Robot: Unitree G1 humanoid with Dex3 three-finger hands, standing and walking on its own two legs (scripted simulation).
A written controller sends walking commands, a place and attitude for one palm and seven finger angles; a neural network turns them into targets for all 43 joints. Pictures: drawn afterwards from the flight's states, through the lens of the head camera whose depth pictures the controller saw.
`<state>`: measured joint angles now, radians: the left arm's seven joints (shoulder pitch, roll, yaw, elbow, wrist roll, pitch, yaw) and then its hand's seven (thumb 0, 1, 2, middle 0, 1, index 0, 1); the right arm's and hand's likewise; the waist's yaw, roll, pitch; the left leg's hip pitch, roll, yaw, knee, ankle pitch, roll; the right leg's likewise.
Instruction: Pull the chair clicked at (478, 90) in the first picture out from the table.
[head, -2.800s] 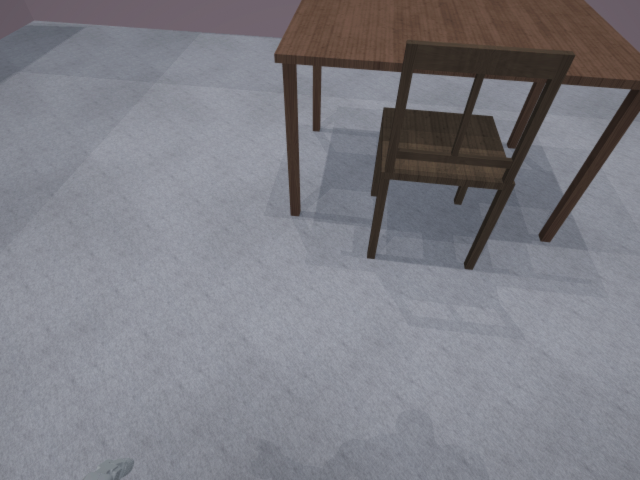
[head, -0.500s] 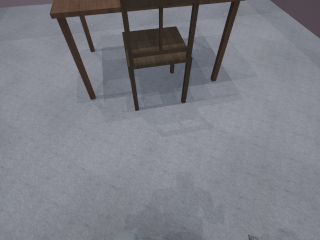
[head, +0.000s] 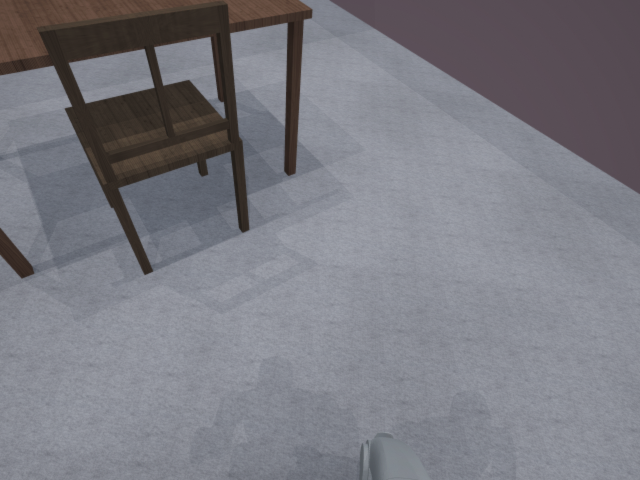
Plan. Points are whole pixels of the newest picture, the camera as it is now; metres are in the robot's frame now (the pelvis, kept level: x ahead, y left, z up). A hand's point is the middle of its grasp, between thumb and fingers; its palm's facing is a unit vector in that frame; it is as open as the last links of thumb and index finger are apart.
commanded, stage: walk to a spot facing it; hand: left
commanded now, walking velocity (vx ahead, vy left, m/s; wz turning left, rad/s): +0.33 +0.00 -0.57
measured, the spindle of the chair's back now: (160, 93) +1.00 +0.45 -0.10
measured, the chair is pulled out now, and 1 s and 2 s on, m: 0.00 0.00 0.00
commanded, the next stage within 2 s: turn to face it in 1.02 s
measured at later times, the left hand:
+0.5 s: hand (248, 376) +0.30 +0.12 -0.16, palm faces -0.17 -0.96 -0.21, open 7.3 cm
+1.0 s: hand (282, 268) +0.52 +0.08 -0.17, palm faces -0.36 -0.92 -0.14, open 7.4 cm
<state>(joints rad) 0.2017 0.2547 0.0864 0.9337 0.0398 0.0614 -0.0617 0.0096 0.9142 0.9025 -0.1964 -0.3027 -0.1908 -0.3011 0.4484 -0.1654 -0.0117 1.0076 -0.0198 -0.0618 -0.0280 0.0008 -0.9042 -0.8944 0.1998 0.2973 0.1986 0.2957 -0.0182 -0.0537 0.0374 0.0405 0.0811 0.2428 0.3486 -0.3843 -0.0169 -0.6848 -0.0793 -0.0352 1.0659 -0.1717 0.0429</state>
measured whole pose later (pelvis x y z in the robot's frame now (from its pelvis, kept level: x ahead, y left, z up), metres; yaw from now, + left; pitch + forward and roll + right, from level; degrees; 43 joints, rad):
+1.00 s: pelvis +0.41 -0.07 +0.00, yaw -26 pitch -1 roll +0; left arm 0.26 0.19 0.10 1.01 0.04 0.03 -0.03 0.01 0.91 0.90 -0.20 -0.30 -0.19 -0.30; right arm 0.39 -0.16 -0.05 1.05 -0.02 -0.07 -0.02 -0.01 -0.93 -0.89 0.20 0.30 0.20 0.30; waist 0.01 -0.05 0.03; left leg -0.02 0.09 0.34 0.38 -0.32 0.00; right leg -0.67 -0.12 -0.05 1.08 -0.13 0.02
